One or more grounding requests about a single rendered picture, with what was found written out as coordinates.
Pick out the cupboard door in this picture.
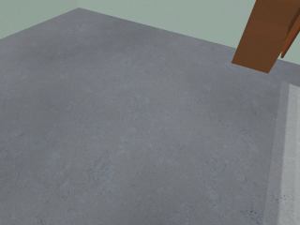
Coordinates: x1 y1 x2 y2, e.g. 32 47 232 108
280 14 300 58

